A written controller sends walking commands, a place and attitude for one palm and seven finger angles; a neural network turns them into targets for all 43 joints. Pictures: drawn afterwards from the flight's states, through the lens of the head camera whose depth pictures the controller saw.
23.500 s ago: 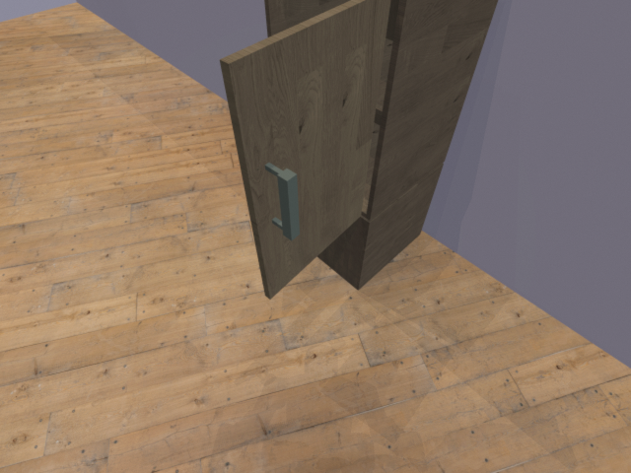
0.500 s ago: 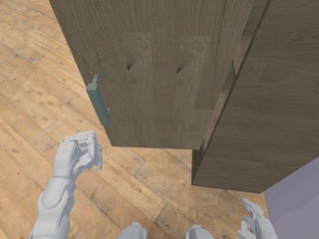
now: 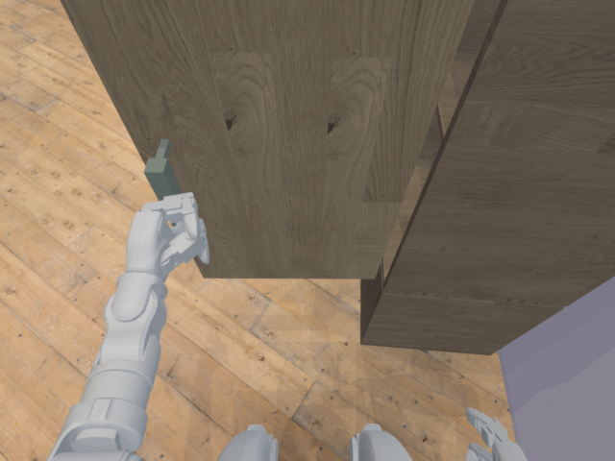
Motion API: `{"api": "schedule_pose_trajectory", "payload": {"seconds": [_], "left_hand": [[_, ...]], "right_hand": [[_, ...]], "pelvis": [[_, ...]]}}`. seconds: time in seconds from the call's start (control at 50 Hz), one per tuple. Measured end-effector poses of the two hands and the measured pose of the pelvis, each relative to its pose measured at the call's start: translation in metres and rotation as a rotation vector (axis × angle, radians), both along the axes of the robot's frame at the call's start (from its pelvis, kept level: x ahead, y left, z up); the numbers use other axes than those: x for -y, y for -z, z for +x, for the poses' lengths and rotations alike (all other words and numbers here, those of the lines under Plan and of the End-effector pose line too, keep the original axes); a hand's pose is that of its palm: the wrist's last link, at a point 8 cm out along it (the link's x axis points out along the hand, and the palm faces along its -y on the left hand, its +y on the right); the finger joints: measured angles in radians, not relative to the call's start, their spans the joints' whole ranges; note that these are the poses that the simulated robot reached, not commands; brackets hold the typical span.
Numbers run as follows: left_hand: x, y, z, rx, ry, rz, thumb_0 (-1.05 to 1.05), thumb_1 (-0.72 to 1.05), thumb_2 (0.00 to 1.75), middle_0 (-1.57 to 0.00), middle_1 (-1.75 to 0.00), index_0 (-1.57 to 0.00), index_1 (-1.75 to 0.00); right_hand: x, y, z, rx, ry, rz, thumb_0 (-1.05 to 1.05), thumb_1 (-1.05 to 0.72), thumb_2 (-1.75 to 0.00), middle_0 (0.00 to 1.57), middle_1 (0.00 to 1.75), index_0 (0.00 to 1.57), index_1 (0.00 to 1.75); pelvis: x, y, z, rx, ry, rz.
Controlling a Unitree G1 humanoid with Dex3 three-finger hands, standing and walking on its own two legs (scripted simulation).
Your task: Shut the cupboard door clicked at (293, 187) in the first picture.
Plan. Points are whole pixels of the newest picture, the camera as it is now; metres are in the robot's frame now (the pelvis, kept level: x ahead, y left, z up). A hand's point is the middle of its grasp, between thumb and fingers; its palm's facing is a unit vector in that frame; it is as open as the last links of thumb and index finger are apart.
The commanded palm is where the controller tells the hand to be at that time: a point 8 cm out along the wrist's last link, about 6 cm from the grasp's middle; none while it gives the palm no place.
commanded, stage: bring the fist close to the handle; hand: left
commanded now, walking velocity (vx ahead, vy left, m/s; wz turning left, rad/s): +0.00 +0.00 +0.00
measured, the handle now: (177, 193) +0.46 +0.20 +0.05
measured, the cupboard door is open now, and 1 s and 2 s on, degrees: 95 88 72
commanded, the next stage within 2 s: push the door shut along its arc in 0.36 s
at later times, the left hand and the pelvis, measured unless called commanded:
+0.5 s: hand (195, 243) +0.37 +0.16 +0.06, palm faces +0.00 -1.00 -0.02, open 3.1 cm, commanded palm +0.35 +0.21 +0.06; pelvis +0.00 +0.00 +0.00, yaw +0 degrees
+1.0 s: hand (196, 214) +0.42 +0.16 +0.06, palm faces -0.11 -0.99 -0.03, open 3.2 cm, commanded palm +0.42 +0.20 +0.06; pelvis -0.02 +0.00 -0.01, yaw +1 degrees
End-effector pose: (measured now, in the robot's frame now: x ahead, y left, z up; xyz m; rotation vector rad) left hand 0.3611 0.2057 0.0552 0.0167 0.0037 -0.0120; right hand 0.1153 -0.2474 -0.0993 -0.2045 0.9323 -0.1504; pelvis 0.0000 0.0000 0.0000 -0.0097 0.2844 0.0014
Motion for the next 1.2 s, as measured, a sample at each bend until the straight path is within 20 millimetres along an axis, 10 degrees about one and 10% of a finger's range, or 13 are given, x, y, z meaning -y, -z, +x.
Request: {"api": "schedule_pose_trajectory", "payload": {"seconds": [0.72,1.2], "left_hand": [[-0.005,-0.004,0.009,0.011,0.041,0.019,0.02,0.9,0.9,-1.31,-1.5,-1.3,-1.5],[-0.001,-0.005,0.074,-0.024,0.163,0.011,0.02,0.9,0.9,-1.3,-1.5,-1.31,-1.5]], "right_hand": [[0.006,0.0,0.0,-0.006,0.004,-0.014,0.01,-0.9,-0.9,0.2,0.3,0.2,0.3],[0.014,0.02,-0.092,-0.24,0.091,-0.056,0.01,-0.9,-0.9,0.2,0.3,0.2,0.3]], "pelvis": [[0.004,0.001,-0.008,0.009,-0.011,-0.002],[-0.004,0.015,-0.023,-0.062,-0.011,-0.019]]}}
